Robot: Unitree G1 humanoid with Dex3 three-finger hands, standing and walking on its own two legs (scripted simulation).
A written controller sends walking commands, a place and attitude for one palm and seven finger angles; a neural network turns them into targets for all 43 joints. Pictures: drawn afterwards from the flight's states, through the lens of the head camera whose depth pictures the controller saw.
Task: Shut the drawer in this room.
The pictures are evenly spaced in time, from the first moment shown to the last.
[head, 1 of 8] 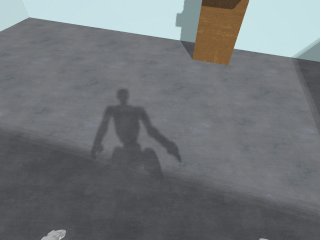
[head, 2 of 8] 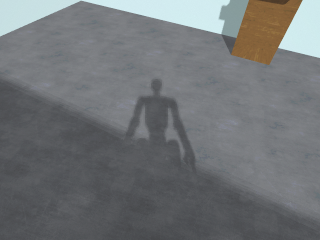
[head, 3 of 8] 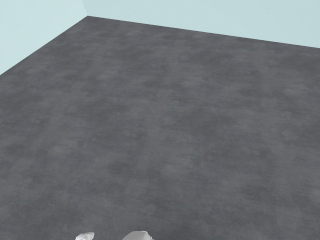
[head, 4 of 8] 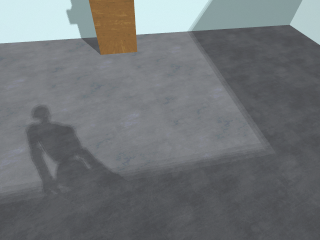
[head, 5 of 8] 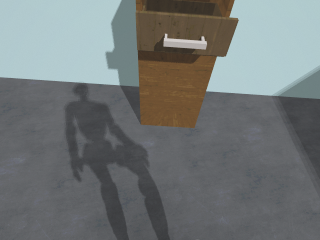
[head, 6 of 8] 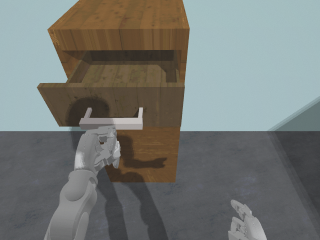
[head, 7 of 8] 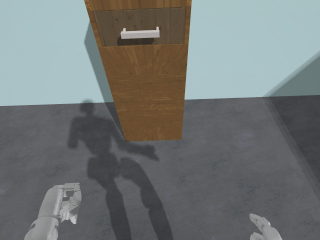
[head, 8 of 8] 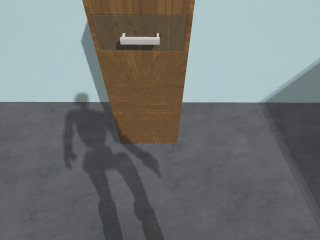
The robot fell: no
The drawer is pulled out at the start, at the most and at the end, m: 0.20 0.20 0.00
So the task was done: yes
